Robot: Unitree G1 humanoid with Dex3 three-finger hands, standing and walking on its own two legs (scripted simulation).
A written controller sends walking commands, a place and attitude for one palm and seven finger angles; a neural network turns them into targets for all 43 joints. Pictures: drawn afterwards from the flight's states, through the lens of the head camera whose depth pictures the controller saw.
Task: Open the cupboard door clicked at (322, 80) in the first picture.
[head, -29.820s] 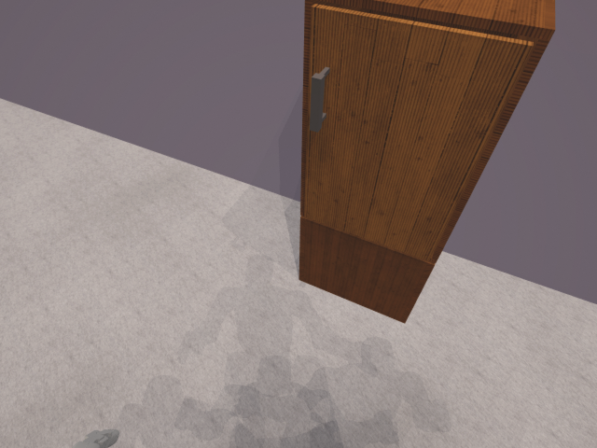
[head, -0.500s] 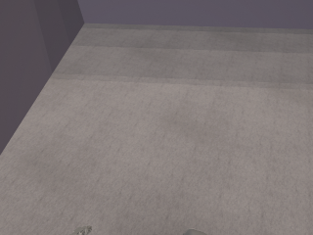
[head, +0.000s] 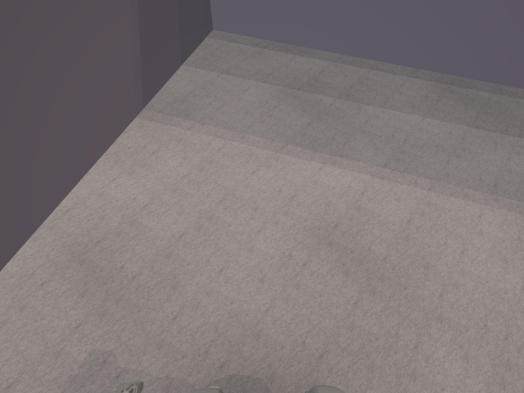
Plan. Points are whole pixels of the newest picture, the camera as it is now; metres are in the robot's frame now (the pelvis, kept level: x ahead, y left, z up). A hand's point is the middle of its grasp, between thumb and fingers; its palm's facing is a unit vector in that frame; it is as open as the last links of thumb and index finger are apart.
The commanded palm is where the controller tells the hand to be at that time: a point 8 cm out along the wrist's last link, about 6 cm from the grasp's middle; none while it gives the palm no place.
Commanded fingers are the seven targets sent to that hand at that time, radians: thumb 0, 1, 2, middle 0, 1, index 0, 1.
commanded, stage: turn to face it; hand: left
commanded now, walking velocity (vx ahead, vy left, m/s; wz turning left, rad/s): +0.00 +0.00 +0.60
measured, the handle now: out of the picture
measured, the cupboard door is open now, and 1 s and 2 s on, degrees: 46 46 46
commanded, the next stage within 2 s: none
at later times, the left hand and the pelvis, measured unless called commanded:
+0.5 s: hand out of the picture +0.02 +0.16 -0.18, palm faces +0.35 -0.91 -0.24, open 7.4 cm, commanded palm none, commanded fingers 0.00 0.90 0.90 -0.20 -0.30 -0.20 -0.30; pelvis +0.06 -0.04 -0.01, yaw +20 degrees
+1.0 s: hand out of the picture +0.08 +0.12 -0.15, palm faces +0.57 -0.78 -0.26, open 7.4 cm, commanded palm none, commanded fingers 0.00 0.90 0.90 -0.20 -0.30 -0.20 -0.30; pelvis +0.12 -0.09 +0.01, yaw +38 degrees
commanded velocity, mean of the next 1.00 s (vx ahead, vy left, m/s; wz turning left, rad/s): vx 0.00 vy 0.00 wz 0.60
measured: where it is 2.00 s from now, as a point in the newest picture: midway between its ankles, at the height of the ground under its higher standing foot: outside the picture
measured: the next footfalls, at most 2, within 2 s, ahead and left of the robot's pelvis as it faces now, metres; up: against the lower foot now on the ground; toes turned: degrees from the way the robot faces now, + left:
right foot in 0.12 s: +0.07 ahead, -0.16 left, +0.00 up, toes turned +2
left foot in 0.46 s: +0.07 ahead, +0.07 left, +0.00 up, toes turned +26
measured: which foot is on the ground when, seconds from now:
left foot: down 0.00-0.10, up 0.12-0.44, down 0.46-0.80, up 0.82-1.00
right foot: up 0.00-0.10, down 0.12-0.46, up 0.48-0.80, down 0.82-1.00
